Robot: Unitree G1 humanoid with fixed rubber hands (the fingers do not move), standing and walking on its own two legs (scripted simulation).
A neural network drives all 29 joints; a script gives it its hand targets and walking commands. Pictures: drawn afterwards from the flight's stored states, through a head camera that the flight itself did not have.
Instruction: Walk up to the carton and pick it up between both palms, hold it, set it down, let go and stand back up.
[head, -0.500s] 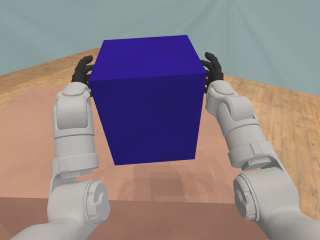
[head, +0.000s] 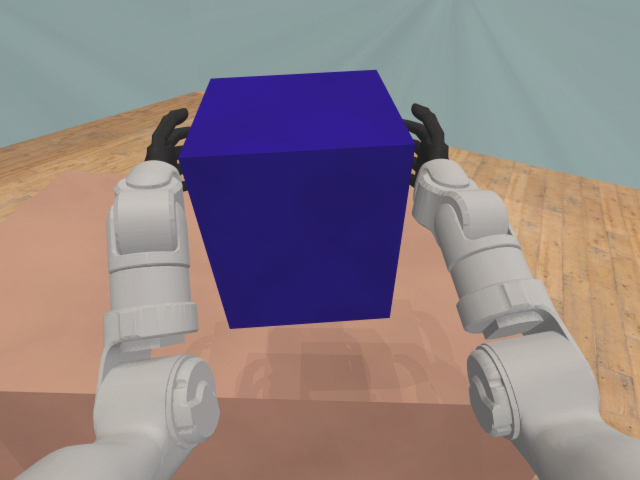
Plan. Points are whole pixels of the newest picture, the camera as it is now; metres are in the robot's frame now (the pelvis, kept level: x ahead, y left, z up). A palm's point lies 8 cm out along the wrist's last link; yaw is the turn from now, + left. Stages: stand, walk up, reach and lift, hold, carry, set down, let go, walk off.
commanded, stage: hold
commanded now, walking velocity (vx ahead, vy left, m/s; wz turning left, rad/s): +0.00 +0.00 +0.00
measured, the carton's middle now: (302, 201) +0.40 +0.01 +0.23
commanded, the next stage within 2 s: set down in 1.26 s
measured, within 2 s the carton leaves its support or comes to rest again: neither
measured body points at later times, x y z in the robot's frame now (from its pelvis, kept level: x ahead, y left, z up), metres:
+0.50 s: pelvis +0.00 +0.00 +0.00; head -0.09 +0.02 +0.44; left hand +0.37 +0.16 +0.28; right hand +0.38 -0.14 +0.29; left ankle +0.03 +0.13 -0.75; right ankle -0.01 -0.11 -0.75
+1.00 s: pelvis +0.00 +0.00 +0.00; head -0.09 +0.02 +0.44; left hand +0.38 +0.16 +0.28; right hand +0.38 -0.14 +0.29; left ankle +0.03 +0.13 -0.75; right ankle -0.01 -0.11 -0.75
